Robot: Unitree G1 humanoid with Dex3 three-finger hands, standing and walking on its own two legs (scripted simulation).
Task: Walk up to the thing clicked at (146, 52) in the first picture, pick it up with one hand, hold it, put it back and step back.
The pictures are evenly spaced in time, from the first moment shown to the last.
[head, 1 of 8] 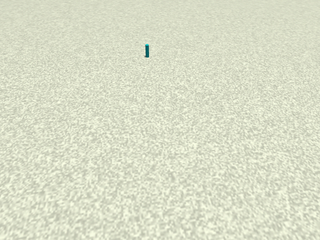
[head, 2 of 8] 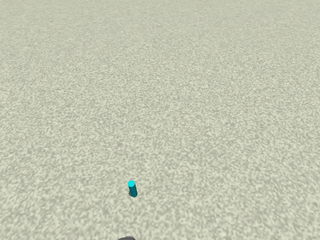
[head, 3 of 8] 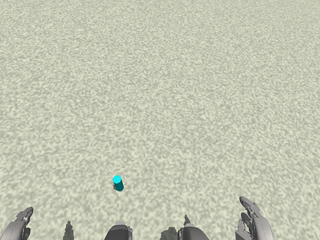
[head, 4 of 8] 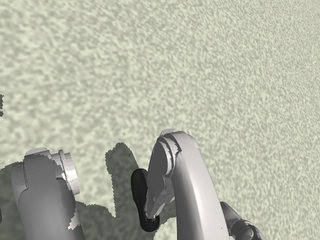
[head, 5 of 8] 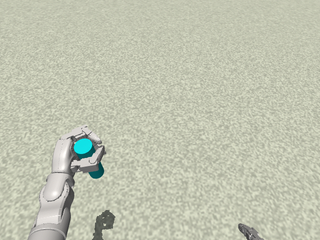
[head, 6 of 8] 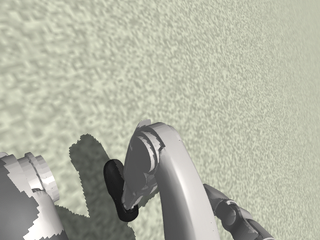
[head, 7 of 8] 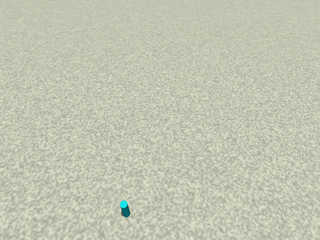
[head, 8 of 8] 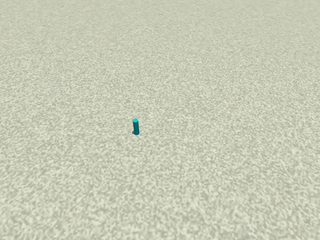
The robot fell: no
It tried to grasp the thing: yes
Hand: left
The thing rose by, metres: 0.68
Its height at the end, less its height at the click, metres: +0.00
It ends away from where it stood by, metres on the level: 0.03
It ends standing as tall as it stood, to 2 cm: yes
